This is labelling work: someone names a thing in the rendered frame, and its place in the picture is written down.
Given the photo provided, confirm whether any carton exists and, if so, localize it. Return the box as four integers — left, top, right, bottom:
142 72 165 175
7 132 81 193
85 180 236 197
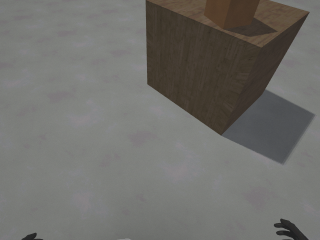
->
204 0 260 29

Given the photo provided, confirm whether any pedestal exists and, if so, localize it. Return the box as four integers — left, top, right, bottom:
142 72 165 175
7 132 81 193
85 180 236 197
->
145 0 310 135

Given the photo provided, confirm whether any robot right hand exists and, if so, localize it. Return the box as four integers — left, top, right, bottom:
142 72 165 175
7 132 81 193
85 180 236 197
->
274 218 308 240

